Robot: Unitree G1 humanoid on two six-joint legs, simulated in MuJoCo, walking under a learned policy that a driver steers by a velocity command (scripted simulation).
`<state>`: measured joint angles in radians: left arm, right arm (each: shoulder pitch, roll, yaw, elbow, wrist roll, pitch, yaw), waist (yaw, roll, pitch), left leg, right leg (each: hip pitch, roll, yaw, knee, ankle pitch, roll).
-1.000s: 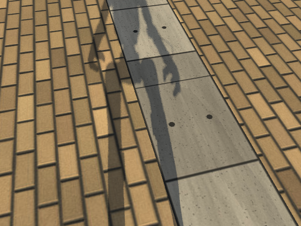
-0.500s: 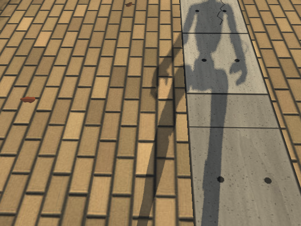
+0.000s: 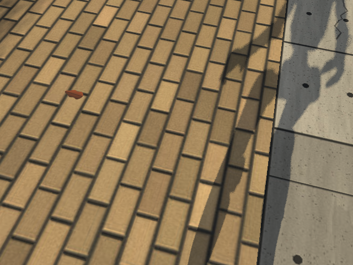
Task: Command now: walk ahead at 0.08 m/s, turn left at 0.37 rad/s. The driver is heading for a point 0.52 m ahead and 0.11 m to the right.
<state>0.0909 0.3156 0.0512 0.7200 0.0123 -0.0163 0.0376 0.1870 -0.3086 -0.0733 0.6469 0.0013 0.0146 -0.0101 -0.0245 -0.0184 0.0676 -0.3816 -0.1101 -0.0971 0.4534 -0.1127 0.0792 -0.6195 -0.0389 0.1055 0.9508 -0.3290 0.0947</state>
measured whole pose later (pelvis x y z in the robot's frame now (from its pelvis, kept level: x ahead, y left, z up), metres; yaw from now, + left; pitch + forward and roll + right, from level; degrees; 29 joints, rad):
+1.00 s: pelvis +0.08 -0.12 +0.01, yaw -15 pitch +2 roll +1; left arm 0.29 0.24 0.04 0.72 0.01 -0.06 0.01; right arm 0.23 -0.31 -0.09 0.79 0.02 -0.01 -0.01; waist 0.01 0.03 -0.02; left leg -0.57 0.05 -0.06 0.96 -0.19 -0.03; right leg -0.12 0.02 -0.06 0.29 -0.20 -0.06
